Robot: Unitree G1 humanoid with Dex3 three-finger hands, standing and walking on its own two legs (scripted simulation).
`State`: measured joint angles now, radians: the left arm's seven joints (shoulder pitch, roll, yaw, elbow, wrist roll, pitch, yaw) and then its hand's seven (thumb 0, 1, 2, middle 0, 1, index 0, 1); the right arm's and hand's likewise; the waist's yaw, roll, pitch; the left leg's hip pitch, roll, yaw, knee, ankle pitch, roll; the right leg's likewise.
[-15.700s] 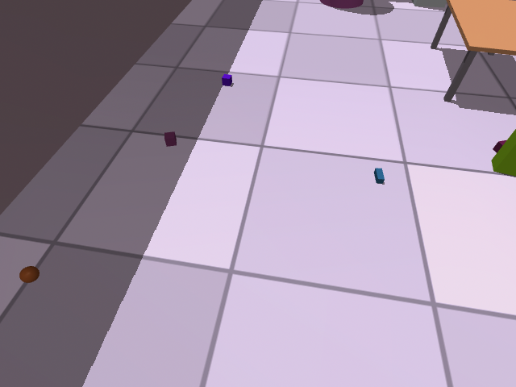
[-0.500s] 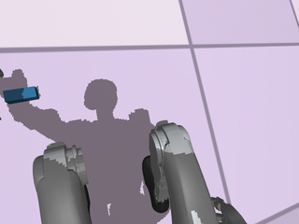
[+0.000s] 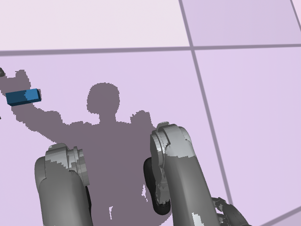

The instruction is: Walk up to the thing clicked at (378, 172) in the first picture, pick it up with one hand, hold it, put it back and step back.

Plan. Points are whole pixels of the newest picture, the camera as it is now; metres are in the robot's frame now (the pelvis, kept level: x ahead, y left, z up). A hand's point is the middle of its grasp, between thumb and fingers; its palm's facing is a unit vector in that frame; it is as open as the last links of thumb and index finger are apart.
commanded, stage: rise first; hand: left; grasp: from above
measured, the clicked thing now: (24, 97) +0.49 +0.29 -0.30
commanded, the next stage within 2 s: approach in 0.26 s
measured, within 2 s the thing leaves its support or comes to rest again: neither
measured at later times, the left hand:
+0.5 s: hand out of the picture +0.46 +0.32 -0.17, palm faces -0.44 -0.06 -0.90, open 12.1 cm
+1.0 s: hand (13, 86) +0.48 +0.28 -0.17, palm faces -0.46 -0.08 -0.89, open 12.2 cm
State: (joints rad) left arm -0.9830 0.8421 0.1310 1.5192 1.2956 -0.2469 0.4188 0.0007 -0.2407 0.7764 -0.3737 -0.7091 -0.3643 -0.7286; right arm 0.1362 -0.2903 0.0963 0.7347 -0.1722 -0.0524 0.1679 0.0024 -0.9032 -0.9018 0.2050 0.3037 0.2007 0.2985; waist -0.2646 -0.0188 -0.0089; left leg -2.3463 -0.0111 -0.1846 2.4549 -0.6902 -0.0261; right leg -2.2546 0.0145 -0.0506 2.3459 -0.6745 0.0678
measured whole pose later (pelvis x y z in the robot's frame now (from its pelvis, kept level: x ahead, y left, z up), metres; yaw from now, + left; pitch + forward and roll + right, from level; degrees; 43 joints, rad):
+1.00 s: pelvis +0.00 +0.00 +0.00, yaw +0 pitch +34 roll -9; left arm -1.06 0.80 0.12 1.57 1.23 -0.10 0.41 0.00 -0.22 0.75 -0.39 -0.70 -0.38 -0.71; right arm 0.20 -0.31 0.15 0.69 -0.14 -0.06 0.16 0.00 -0.90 -0.90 0.21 0.30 0.20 0.30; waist -0.34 0.01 0.02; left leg -2.34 0.01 -0.18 2.44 -0.69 -0.03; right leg -2.28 0.03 -0.05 2.33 -0.65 0.07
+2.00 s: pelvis +0.00 +0.00 -0.02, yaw -4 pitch +30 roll -13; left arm -1.09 0.97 0.14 1.71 1.32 -0.21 0.58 0.00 -0.29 0.81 -0.30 -0.73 -0.29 -0.75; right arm 0.16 -0.33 0.24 0.68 -0.25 -0.17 0.21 0.00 -0.89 -0.90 0.20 0.30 0.20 0.30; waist -0.39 -0.09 0.13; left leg -2.37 0.00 -0.25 2.54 -0.72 -0.03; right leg -2.27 0.05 -0.10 2.38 -0.67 0.08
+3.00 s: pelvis +0.00 +0.01 -0.01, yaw -6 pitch +28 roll -15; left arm -1.10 1.03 0.12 1.78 1.28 -0.18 0.64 0.00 -0.11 0.65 -0.41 -0.68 -0.42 -0.68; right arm 0.11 -0.36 0.30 0.66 -0.27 -0.25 0.28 0.00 -0.90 -0.90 0.20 0.30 0.20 0.30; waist -0.41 -0.14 0.20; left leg -2.34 0.01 -0.29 2.56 -0.73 -0.02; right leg -2.22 0.06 -0.13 2.36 -0.66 0.09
